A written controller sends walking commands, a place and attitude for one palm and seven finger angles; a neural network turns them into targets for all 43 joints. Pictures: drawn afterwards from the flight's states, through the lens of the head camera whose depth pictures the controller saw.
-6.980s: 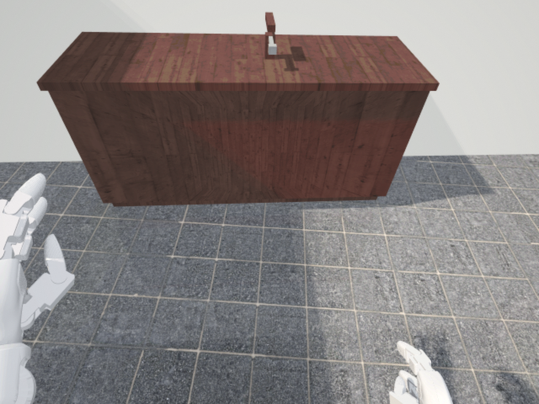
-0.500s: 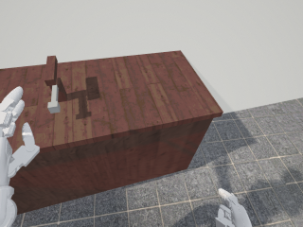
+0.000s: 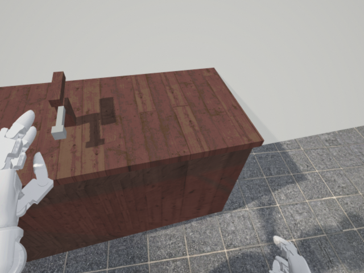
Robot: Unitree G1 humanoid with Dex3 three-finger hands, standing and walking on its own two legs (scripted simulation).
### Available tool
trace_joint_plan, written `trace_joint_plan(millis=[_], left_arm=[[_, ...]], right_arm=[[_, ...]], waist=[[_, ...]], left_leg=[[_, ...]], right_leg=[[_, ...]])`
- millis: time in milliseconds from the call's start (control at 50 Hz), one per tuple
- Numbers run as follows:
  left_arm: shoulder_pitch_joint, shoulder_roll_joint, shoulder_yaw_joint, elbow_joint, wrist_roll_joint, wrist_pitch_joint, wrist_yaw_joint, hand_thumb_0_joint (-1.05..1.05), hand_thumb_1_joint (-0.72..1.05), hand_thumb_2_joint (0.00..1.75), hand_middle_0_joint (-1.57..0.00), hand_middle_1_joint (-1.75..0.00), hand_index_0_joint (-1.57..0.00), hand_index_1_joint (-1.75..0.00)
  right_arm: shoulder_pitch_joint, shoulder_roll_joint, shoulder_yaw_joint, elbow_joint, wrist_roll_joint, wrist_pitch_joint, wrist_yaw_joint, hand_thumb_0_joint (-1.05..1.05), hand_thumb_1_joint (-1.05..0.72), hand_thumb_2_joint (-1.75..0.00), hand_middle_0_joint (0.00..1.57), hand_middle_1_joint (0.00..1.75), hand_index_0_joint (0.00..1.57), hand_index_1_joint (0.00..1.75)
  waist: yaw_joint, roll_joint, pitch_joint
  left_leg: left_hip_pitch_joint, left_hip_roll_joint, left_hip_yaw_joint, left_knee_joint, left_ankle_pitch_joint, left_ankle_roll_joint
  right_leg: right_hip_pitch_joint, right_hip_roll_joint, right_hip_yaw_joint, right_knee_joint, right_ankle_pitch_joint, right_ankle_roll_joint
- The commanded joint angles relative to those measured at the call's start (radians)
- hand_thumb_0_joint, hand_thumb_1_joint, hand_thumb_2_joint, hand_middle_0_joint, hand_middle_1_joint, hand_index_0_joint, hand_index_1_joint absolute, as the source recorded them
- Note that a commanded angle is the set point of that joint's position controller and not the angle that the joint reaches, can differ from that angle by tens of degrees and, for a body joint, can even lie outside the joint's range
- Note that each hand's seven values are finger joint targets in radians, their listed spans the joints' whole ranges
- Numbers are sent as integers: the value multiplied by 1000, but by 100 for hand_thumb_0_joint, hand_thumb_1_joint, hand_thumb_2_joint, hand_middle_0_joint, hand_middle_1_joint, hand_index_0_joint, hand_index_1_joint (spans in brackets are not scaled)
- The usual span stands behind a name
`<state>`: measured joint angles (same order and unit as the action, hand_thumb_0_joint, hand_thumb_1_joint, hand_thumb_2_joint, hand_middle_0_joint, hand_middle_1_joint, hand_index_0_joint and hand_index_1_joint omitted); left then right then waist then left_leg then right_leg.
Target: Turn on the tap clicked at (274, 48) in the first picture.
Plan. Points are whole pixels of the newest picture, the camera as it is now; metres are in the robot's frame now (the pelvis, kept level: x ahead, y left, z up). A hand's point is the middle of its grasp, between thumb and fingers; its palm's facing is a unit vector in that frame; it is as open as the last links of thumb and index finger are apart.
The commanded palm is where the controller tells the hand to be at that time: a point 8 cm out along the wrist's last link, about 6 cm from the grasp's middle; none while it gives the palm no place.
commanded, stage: shuffle to correct the standing spot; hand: left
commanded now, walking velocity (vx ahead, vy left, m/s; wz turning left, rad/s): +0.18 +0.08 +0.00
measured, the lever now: (59, 132) +0.43 +0.37 +0.02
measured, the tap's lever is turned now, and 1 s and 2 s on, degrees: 0 0 0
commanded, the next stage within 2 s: come to a stop and stand still in 0.44 s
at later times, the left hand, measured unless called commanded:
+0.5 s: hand (60, 140) +0.29 +0.25 +0.17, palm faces +0.39 -0.81 -0.43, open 7.4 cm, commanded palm +0.23 +0.29 +0.18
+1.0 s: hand (57, 116) +0.35 +0.28 +0.17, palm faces +0.35 -0.87 -0.36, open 7.4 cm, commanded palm +0.29 +0.33 +0.18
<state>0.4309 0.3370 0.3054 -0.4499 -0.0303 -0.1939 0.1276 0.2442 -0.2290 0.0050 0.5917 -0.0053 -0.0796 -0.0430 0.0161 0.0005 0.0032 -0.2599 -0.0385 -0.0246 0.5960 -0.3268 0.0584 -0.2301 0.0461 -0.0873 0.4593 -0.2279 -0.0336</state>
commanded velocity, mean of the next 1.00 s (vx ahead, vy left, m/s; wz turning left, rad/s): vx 0.03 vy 0.00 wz -0.02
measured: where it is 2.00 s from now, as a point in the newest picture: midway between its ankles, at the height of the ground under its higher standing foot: outside the picture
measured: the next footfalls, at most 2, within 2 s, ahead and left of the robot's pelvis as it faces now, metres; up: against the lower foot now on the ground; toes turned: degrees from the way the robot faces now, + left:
right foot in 0.40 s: +0.18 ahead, -0.07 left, +0.00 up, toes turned -2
left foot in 0.68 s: +0.21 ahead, +0.20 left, +0.00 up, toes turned -1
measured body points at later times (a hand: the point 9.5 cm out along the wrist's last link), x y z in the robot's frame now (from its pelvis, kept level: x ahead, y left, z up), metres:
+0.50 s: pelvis +0.08 +0.01 -0.01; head +0.12 +0.02 +0.43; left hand +0.27 +0.30 +0.19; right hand +0.26 -0.22 -0.11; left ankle +0.04 +0.10 -0.65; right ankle +0.13 -0.07 -0.73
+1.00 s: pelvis +0.12 +0.05 +0.00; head +0.15 +0.07 +0.45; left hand +0.32 +0.33 +0.19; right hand +0.30 -0.15 -0.07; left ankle +0.17 +0.20 -0.73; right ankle +0.13 -0.07 -0.73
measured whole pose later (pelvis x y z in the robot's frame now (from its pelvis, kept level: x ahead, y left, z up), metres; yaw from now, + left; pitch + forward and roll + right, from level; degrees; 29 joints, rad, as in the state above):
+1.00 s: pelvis +0.12 +0.05 +0.00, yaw -1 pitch -1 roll -1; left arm 0.44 0.37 0.35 -0.56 -0.05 -0.16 0.12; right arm 0.19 -0.12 0.06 0.56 0.00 -0.11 -0.03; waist 0.01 -0.04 0.08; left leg -0.29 0.09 0.02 0.49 -0.18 -0.05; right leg -0.23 -0.02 -0.09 0.49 -0.24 0.00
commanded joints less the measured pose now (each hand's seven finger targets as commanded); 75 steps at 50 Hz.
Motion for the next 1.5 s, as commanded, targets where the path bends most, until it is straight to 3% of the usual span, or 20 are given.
trace_joint_plan(millis=[0,80,140,260,340,360,380,420,500,560,720,920,1060,1080,1100,1120,1200,1340,1440,1480], left_arm=[[-130,220,141,-250,-14,-69,26,0,90,90,-20,-30,-20,-30],[-141,229,142,-327,0,-99,14,0,90,90,-20,-30,-20,-30],[-67,212,146,-277,3,-93,9,0,90,90,-20,-30,-20,-30],[100,196,168,-259,-15,-81,-6,0,90,90,-20,-30,-20,-30],[33,236,212,-294,-26,-91,-1,0,90,90,-20,-30,-20,-30],[17,256,231,-280,-20,-94,5,0,90,90,-20,-30,-20,-30],[-14,276,245,-289,-30,-102,7,0,90,90,-20,-30,-20,-30],[-41,254,249,-307,-37,-123,8,0,90,90,-20,-30,-20,-30],[-86,250,216,-373,-12,-132,-1,0,90,90,-20,-30,-20,-30],[-86,211,176,-316,-12,-115,14,0,90,90,-20,-30,-20,-30],[-85,182,167,-195,-15,-57,14,0,90,90,-20,-30,-20,-30],[-44,191,145,-365,-26,-31,4,0,90,90,-20,-30,-20,-30],[-14,205,177,-324,-39,-9,22,0,90,90,-20,-30,-20,-30],[-1002,988,735,-447,111,-117,-15,0,90,90,-20,-30,-20,-30],[-771,632,499,-104,48,-79,-37,0,90,90,-20,-30,-20,-30],[-478,389,319,-106,8,-78,-45,0,90,90,-20,-30,-20,-30],[-52,105,75,67,-26,-45,-95,0,90,90,-20,-30,-20,-30],[-34,296,223,-185,-18,-72,-41,0,90,90,-20,-30,-20,-30],[-203,281,212,-323,-1,-121,-10,0,90,90,-20,-30,-20,-30],[-231,276,207,-300,18,-128,-10,0,90,90,-20,-30,-20,-30]], right_arm=[[-104,-106,-48,-147,12,-51,-8,0,-90,-90,20,30,20,30],[-104,-92,-41,-145,-8,-68,2,0,-90,-90,20,30,20,30],[-68,-98,-56,-128,-8,-70,18,0,-90,-90,20,30,20,30],[-60,-92,-51,-143,5,-49,19,0,-90,-90,20,30,20,30],[-109,-98,-50,-158,5,-48,8,0,-90,-90,20,30,20,30],[-111,-100,-58,-154,10,-47,12,0,-90,-90,20,30,20,30],[-117,-99,-76,-173,14,-60,17,0,-90,-90,20,30,20,30],[-80,-115,-75,-154,4,-58,31,0,-90,-90,20,30,20,30],[-138,-75,-43,-125,0,-30,44,0,-90,-90,20,30,20,30],[-130,-52,-31,-115,-8,-66,17,0,-90,-90,20,30,20,30],[-131,-78,-34,-157,21,-78,-25,0,-90,-90,20,30,20,30],[-132,-70,-27,-187,6,-85,-2,0,-90,-90,20,30,20,30],[-117,-64,-26,-163,11,-75,-15,0,-90,-90,20,30,20,30],[8,-116,-75,-86,-56,-134,-25,0,-90,-90,20,30,20,30],[-36,-82,-80,-47,3,-115,-25,0,-90,-90,20,30,20,30],[-59,-71,-72,-103,-14,-120,-12,0,-90,-90,20,30,20,30],[-61,-91,-70,-127,39,-129,42,0,-90,-90,20,30,20,30],[-127,-83,-40,-201,28,-121,7,0,-90,-90,20,30,20,30],[-111,-104,-35,-201,24,-149,-13,0,-90,-90,20,30,20,30],[-96,-98,-35,-196,27,-173,-2,0,-90,-90,20,30,20,30]], waist=[[-17,-13,-54],[-33,290,-26],[-30,65,-38],[-27,136,-56],[15,95,-156],[30,-51,-219],[19,-258,-285],[-9,-151,-168],[-16,3,-56],[4,-54,-70],[-5,48,-49],[-1,181,-143],[-9,66,-152],[48,-40,2],[1,177,-47],[10,120,-64],[39,4,-163],[20,-198,4],[15,300,-15],[26,347,-27]], left_leg=[[-56,43,-19,-57,11,-17],[290,272,-472,-323,519,40],[407,270,-354,-217,733,62],[213,164,-140,-203,720,2],[-44,129,-74,85,686,-59],[-260,81,-30,367,519,-67],[-459,-30,26,722,57,-72],[-448,49,-116,834,-137,-44],[-189,149,-71,503,-46,-35],[35,62,124,142,72,-39],[-23,209,-78,-198,399,-13],[-29,205,-43,-265,221,-47],[7,129,29,-174,169,-75],[-113,129,115,-32,225,-65],[20,126,85,-113,230,-61],[84,135,68,-134,289,-66],[135,103,113,-126,281,-42],[45,66,75,-139,-43,-50],[-139,169,-57,-385,-260,-4],[-217,175,-44,-381,-320,7]], right_leg=[[62,-252,271,-49,-179,-105],[-358,-8,59,490,-291,13],[-479,-42,63,588,-234,3],[-251,-28,-49,315,-43,5],[254,-19,-77,-6,165,-39],[492,-158,85,22,284,-122],[582,-427,490,0,453,-269],[308,-534,621,-125,226,-286],[-134,-391,306,-128,134,-179],[-163,-275,135,-123,-4,-124],[58,-84,63,95,92,39],[133,-59,40,18,59,36],[113,-104,84,-80,154,22],[-16,-174,202,-193,276,36],[-5,-245,119,-87,359,-63],[8,-161,146,-33,380,-28],[57,-136,84,-50,270,51],[-137,-158,108,-208,-329,0],[97,-59,56,37,-119,31],[182,-51,43,80,-60,28]])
